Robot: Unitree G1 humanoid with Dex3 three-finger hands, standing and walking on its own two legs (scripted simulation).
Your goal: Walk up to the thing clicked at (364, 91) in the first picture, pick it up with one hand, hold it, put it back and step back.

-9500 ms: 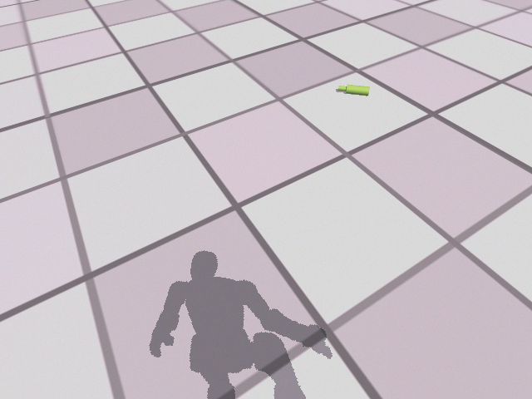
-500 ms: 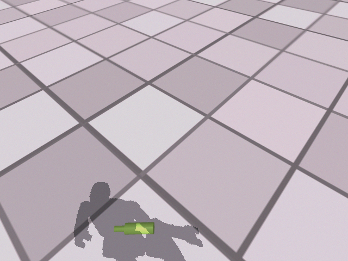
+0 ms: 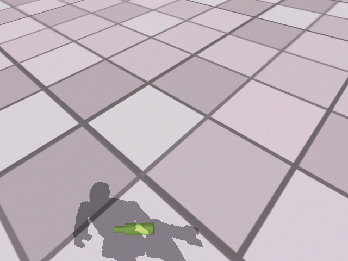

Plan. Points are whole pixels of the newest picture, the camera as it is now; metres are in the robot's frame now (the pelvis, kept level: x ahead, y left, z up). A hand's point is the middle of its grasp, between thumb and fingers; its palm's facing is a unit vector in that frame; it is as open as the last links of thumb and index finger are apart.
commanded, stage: stand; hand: left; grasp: from above
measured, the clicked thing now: (134, 229) +0.43 +0.28 -0.75
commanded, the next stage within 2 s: rise first in 0.40 s
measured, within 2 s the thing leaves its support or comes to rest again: neither
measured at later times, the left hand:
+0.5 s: hand out of the picture +0.07 +0.25 -0.16, palm faces -0.04 -0.94 -0.35, open 7.4 cm
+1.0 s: hand out of the picture +0.13 +0.26 -0.19, palm faces -0.09 -0.91 -0.41, open 13.0 cm
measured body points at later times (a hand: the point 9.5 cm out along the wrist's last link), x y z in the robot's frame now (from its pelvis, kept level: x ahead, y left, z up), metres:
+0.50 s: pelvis +0.00 +0.00 +0.00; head +0.01 +0.00 +0.45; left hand +0.07 +0.30 -0.13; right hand +0.07 -0.30 -0.13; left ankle +0.00 +0.14 -0.75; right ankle -0.01 -0.13 -0.75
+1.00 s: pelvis -0.02 +0.01 -0.05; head +0.05 +0.01 +0.40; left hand +0.13 +0.31 -0.17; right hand +0.10 -0.25 -0.16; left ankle +0.00 +0.14 -0.75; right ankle -0.01 -0.13 -0.75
